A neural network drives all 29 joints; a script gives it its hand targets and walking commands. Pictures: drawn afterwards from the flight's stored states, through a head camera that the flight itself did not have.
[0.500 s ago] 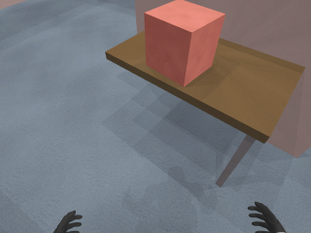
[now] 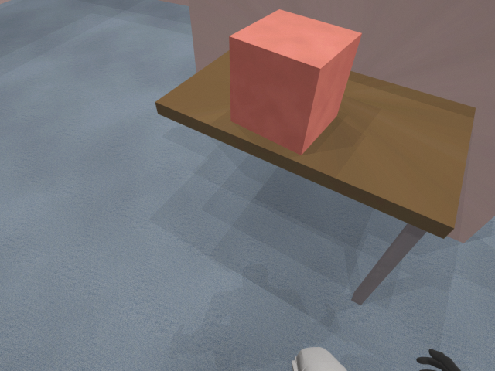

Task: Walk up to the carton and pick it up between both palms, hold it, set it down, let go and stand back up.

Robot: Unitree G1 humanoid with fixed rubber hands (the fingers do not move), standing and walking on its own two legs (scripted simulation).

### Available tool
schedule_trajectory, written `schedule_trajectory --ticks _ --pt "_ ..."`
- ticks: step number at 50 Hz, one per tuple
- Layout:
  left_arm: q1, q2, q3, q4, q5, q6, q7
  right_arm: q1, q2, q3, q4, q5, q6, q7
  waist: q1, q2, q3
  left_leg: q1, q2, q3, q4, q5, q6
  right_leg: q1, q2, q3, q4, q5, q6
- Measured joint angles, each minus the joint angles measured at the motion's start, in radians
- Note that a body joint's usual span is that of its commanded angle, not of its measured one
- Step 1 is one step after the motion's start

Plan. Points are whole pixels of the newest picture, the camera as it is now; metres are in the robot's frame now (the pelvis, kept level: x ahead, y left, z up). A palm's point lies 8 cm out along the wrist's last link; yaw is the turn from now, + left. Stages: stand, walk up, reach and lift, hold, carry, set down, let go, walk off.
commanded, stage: walk up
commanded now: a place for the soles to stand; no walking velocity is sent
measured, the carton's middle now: (290, 81) +0.84 -0.13 +0.01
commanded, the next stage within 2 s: none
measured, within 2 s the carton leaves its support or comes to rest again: neither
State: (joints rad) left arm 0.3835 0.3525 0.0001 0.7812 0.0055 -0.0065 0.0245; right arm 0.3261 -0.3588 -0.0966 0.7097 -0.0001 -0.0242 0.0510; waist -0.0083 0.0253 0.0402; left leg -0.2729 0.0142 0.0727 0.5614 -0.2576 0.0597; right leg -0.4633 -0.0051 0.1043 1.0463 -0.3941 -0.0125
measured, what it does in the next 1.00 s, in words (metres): walks ahead, turning right: right foot, then left foot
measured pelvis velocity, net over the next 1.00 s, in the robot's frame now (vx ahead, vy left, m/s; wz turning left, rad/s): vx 0.37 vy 0.14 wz -0.26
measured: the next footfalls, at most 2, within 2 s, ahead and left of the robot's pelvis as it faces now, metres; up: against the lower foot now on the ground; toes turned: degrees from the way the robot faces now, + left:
right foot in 0.44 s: +0.28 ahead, -0.11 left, +0.00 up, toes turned -9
left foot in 0.84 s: +0.51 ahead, +0.19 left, +0.00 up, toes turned -6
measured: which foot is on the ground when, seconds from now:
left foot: down 0.00-0.44, up 0.46-0.82, down 0.84-1.00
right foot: up 0.00-0.42, down 0.44-0.84, up 0.86-1.00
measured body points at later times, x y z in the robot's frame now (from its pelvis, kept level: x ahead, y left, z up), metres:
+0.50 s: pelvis +0.18 +0.01 -0.03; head +0.19 +0.01 +0.42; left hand +0.30 +0.31 -0.13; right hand +0.21 -0.31 -0.13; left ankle +0.07 +0.08 -0.67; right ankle +0.24 -0.10 -0.74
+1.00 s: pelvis +0.37 +0.14 -0.02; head +0.39 +0.16 +0.43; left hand +0.53 +0.42 -0.13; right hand +0.37 -0.17 -0.11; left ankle +0.47 +0.20 -0.74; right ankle +0.30 -0.04 -0.65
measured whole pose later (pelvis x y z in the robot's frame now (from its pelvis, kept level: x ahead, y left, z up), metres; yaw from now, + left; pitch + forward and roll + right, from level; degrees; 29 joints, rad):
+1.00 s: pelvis +0.37 +0.14 -0.02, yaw -15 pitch -3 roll -4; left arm 0.34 0.39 0.00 0.75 0.01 0.00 0.08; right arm 0.32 -0.35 -0.09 0.68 0.00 0.02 0.05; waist -0.03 0.02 0.08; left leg -0.40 0.09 0.14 0.70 -0.27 0.02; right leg -0.47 0.01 0.11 1.21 -0.44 0.01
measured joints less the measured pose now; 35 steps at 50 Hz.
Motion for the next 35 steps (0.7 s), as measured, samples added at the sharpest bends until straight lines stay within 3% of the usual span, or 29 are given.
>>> schedule_trajectory --ticks 6,12,18,21,22,23,26,28,35 --pt "-0.068 0.042 0.0 0.002 0.0 0.019 -0.003 0.042 0.0 0.0 0.0 0.0 0.0 -0.002 -0.013 -0.028 0.0 0.133 -0.004 0.037 -0.144 0.015 0.0 -0.074 -0.001 0.0 0.0 0.159 0.01" --pt "-0.056 0.042 0.0 0.001 0.0 0.032 -0.011 0.043 0.003 0.0 0.0 0.0 0.0 -0.002 -0.012 -0.036 -0.001 0.211 -0.024 0.086 -0.19 -0.028 0.029 -0.081 -0.002 -0.01 -0.081 0.187 0.014" --pt "-0.059 0.043 0.0 0.0 0.0 0.013 -0.011 0.045 0.004 0.0 0.0 0.0 0.02 -0.002 -0.026 -0.035 -0.001 0.244 -0.046 0.127 -0.17 -0.115 0.035 -0.057 -0.002 -0.126 -0.316 0.198 0.014" --pt "-0.067 0.044 0.0 0.0 0.0 -0.021 0.003 0.053 0.004 0.0 0.0 0.0 0.04 -0.006 -0.031 -0.031 0.008 0.234 -0.041 0.129 -0.022 -0.214 0.027 0.028 0.019 -0.169 -0.441 0.222 -0.004" --pt "-0.067 0.045 0.001 -0.004 0.0 -0.029 0.012 0.056 0.003 0.0 0.001 0.0 0.045 -0.006 -0.028 -0.032 0.01 0.197 -0.033 0.129 0.11 -0.252 0.014 0.057 0.023 -0.163 -0.447 0.193 -0.038" --pt "-0.067 0.04 0.001 -0.004 0.0 -0.029 0.02 0.045 0.001 0.0 0.002 0.0 0.055 -0.006 -0.02 -0.017 0.02 0.14 -0.023 0.105 0.285 -0.287 -0.012 0.055 0.032 -0.164 -0.398 0.165 -0.05" --pt "-0.033 0.031 0.0 -0.004 0.0 -0.021 0.039 -0.006 0.001 0.001 -0.003 0.0 0.067 -0.006 -0.014 0.012 0.024 -0.054 -0.022 0.021 0.685 -0.301 -0.044 0.086 0.043 -0.155 -0.355 0.12 -0.056" --pt "0.005 0.031 -0.001 -0.005 0.0 -0.028 0.042 -0.04 0.0 0.001 -0.015 0.0 0.067 -0.003 -0.011 0.018 0.022 -0.144 -0.004 0.01 0.718 -0.248 -0.045 0.118 0.039 -0.131 -0.365 0.108 -0.057" --pt "0.068 0.031 -0.001 -0.006 0.0 -0.052 0.043 -0.076 -0.009 0.001 -0.024 0.0 0.067 0.009 -0.01 0.051 0.022 -0.317 0.091 -0.032 0.59 -0.123 -0.052 0.214 0.021 -0.087 -0.375 0.033 -0.036"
